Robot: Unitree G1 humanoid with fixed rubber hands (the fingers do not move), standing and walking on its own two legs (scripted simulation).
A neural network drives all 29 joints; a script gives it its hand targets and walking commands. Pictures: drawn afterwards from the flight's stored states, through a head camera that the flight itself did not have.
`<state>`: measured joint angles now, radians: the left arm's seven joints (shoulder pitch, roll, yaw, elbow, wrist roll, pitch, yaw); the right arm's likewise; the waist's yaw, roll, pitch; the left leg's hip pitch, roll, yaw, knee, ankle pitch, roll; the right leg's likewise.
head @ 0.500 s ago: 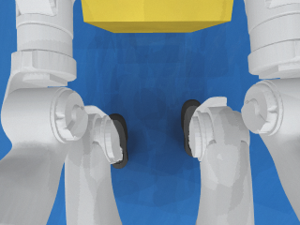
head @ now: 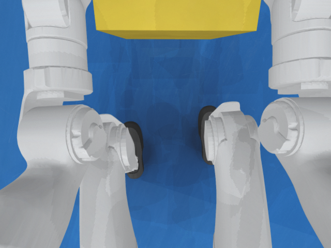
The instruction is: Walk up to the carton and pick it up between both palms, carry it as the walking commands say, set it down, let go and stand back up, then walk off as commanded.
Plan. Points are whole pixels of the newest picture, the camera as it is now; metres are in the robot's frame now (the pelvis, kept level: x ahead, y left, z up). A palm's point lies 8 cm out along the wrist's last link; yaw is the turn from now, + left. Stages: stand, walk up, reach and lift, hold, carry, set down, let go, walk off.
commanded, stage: reach and lift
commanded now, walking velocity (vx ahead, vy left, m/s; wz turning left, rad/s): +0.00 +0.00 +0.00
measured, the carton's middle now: out of the picture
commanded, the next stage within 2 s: none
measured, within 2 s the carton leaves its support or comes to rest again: neither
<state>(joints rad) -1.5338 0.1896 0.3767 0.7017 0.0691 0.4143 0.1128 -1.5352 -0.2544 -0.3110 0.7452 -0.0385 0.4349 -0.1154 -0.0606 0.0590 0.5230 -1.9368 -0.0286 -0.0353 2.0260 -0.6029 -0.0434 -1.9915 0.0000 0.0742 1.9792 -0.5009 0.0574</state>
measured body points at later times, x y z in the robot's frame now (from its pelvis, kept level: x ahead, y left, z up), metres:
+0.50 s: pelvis -0.02 +0.00 +0.05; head +0.33 -0.04 +0.30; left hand +0.58 +0.10 -0.05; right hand +0.55 -0.20 -0.06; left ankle +0.11 +0.13 -0.40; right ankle +0.14 -0.14 -0.40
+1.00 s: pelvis -0.02 +0.00 +0.10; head +0.31 -0.04 +0.38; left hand +0.56 +0.11 +0.02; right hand +0.53 -0.19 +0.01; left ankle +0.11 +0.13 -0.40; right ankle +0.14 -0.14 -0.40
